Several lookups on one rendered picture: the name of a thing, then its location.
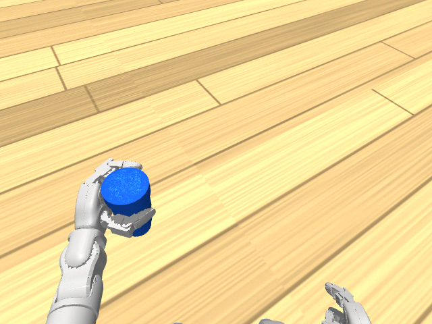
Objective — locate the right robot hand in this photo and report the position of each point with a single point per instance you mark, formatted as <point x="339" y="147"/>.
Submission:
<point x="354" y="313"/>

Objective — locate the left robot hand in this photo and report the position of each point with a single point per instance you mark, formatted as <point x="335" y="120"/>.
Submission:
<point x="91" y="210"/>

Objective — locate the cup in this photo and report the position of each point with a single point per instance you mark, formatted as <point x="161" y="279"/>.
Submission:
<point x="127" y="191"/>

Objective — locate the left robot arm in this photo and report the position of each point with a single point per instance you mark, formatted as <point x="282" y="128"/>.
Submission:
<point x="78" y="296"/>

